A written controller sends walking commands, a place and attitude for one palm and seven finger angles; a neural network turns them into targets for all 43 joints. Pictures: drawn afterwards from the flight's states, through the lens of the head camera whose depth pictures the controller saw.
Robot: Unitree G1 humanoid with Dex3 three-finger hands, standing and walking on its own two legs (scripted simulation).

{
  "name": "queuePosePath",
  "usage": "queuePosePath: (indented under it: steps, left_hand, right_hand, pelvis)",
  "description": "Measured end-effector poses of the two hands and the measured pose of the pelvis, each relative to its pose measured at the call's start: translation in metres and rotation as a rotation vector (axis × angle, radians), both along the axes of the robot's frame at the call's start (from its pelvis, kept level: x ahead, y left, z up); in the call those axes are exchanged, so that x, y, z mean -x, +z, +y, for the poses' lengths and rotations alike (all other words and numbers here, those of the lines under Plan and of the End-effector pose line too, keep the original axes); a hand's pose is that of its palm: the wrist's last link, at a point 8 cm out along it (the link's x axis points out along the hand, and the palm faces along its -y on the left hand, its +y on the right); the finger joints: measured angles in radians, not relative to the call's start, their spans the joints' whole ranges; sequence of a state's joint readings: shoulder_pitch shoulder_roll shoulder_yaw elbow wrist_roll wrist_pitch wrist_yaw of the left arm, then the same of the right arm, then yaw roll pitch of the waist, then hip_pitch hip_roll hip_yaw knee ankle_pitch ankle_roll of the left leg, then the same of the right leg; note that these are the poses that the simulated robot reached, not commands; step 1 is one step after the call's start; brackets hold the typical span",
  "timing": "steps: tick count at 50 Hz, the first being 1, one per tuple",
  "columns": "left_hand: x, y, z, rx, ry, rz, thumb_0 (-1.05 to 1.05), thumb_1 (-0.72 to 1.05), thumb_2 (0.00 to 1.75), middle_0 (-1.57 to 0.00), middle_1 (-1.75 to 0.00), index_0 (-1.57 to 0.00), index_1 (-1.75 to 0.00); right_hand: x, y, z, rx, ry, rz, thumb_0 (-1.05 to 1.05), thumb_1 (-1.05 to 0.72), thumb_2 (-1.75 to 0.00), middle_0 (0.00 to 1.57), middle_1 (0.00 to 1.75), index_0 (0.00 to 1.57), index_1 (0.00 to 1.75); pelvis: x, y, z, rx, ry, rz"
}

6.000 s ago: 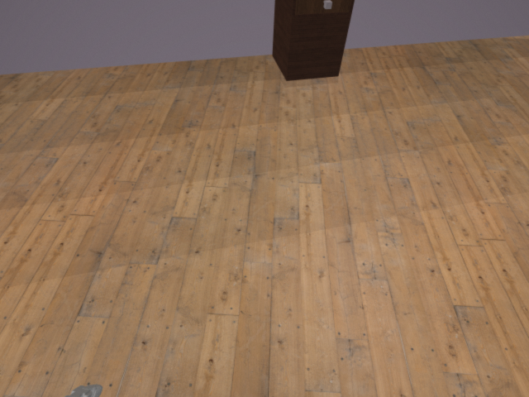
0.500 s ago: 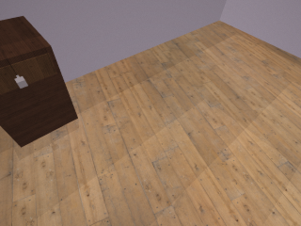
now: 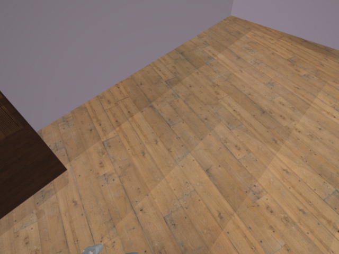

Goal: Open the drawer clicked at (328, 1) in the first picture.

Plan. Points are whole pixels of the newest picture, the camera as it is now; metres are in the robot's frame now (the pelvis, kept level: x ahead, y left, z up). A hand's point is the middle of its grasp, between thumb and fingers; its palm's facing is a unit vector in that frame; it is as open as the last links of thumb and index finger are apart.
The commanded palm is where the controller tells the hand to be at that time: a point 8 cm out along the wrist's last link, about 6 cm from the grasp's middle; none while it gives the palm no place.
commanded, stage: walk to a spot facing it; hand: left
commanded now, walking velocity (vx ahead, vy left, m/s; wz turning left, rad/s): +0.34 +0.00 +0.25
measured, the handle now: out of the picture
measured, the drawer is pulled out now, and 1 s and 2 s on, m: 0.00 0.00 0.00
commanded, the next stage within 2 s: turn to face it in 0.18 s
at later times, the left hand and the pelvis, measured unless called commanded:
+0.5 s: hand out of the picture +0.14 +0.24 -0.18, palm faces +0.25 -0.95 -0.17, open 7.4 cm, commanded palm none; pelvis +0.18 +0.06 +0.00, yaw +10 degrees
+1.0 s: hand (97, 196) +0.29 +0.23 -0.12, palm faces +0.42 -0.86 -0.30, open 7.3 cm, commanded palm none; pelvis +0.26 +0.00 +0.01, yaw +27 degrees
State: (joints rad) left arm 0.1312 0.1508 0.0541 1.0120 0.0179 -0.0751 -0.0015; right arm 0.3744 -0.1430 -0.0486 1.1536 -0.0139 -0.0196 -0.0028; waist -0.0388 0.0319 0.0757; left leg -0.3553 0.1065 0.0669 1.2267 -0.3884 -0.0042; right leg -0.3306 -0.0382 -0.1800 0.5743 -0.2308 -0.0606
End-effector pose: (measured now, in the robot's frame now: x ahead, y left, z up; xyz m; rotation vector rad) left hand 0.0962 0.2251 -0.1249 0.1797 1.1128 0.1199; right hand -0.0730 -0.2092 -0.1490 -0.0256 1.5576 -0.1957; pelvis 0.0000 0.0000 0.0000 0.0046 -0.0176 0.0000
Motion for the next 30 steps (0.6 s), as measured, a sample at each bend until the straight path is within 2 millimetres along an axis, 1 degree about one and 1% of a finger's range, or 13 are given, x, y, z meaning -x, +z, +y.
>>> queuePosePath:
  steps: [1,4,6,9,11,13,16,18,20,22,26,30]
  left_hand:
    - [0.002,0.002,-0.001,-0.001,0.022,0.015,0.0,0.91,0.9,-0.2,-0.29,-0.2,-0.3]
    - [0.005,0.007,0.008,-0.026,0.073,0.054,-0.02,0.95,0.9,-0.21,-0.29,-0.2,-0.3]
    - [0.01,0.007,0.011,-0.026,0.09,0.097,-0.02,0.95,0.9,-0.21,-0.29,-0.2,-0.3]
    - [0.019,0.003,0.012,-0.008,0.124,0.164,-0.01,0.94,0.9,-0.2,-0.29,-0.2,-0.3]
    - [0.024,-0.002,0.013,0.012,0.153,0.207,-0.01,0.93,0.9,-0.2,-0.29,-0.2,-0.3]
    - [0.029,-0.008,0.013,0.035,0.187,0.249,-0.01,0.93,0.9,-0.2,-0.29,-0.2,-0.3]
    - [0.034,-0.019,0.015,0.071,0.239,0.315,0.0,0.92,0.9,-0.2,-0.29,-0.2,-0.3]
    - [0.034,-0.029,0.02,0.093,0.264,0.362,0.0,0.91,0.9,-0.2,-0.29,-0.2,-0.3]
    - [0.027,-0.035,0.028,0.106,0.282,0.395,0.0,0.91,0.9,-0.2,-0.29,-0.2,-0.3]
    - [0.011,-0.035,0.039,0.1,0.291,0.39,0.0,0.91,0.9,-0.2,-0.29,-0.2,-0.3]
    - [-0.041,-0.025,0.064,0.068,0.31,0.277,0.01,0.91,0.9,-0.2,-0.29,-0.2,-0.3]
    - [-0.094,-0.012,0.083,0.026,0.322,0.144,0.0,0.91,0.9,-0.2,-0.29,-0.2,-0.3]
  right_hand:
    - [-0.023,0.002,-0.005,0.009,0.014,-0.04,0.01,-0.91,-0.9,0.2,0.3,0.2,0.3]
    - [-0.095,0.009,-0.017,0.031,0.059,-0.162,0.01,-0.91,-0.9,0.2,0.3,0.19,0.3]
    - [-0.14,0.015,-0.021,0.043,0.087,-0.233,0.0,-0.91,-0.9,0.2,0.3,0.19,0.3]
    - [-0.201,0.023,-0.024,0.063,0.135,-0.313,0.0,-0.92,-0.9,0.2,0.3,0.19,0.3]
    - [-0.24,0.028,-0.02,0.069,0.177,-0.35,0.0,-0.92,-0.9,0.2,0.3,0.19,0.3]
    - [-0.276,0.031,-0.012,0.073,0.224,-0.375,0.0,-0.92,-0.9,0.2,0.3,0.19,0.3]
    - [-0.327,0.033,0.007,0.081,0.293,-0.399,0.0,-0.92,-0.9,0.2,0.3,0.19,0.3]
    - [-0.357,0.03,0.021,0.091,0.33,-0.427,0.0,-0.92,-0.9,0.2,0.3,0.19,0.3]
    - [-0.377,0.027,0.033,0.099,0.351,-0.45,0.0,-0.91,-0.9,0.2,0.3,0.19,0.3]
    - [-0.386,0.029,0.042,0.099,0.36,-0.447,0.0,-0.91,-0.9,0.2,0.3,0.19,0.3]
    - [-0.388,0.031,0.054,0.088,0.374,-0.388,0.0,-0.91,-0.9,0.2,0.3,0.2,0.3]
    - [-0.393,0.033,0.05,0.088,0.373,-0.341,0.0,-0.93,-0.9,0.21,0.3,0.2,0.3]
  pelvis:
    - [-0.008,0.003,-0.001,0.002,0.003,0.002]
    - [-0.032,0.01,-0.004,0.007,0.016,0.011]
    - [-0.048,0.013,-0.003,0.011,0.026,0.013]
    - [-0.072,0.014,0.001,0.02,0.045,0.014]
    - [-0.088,0.013,0.006,0.027,0.061,0.012]
    - [-0.105,0.011,0.012,0.035,0.079,0.008]
    - [-0.132,0.006,0.026,0.044,0.104,0.004]
    - [-0.15,-0.003,0.038,0.045,0.114,0.0]
    - [-0.162,-0.008,0.048,0.035,0.127,-0.002]
    - [-0.17,-0.006,0.053,0.036,0.138,-0.004]
    - [-0.185,0.003,0.059,0.036,0.179,0.001]
    - [-0.199,0.009,0.059,0.031,0.22,0.013]
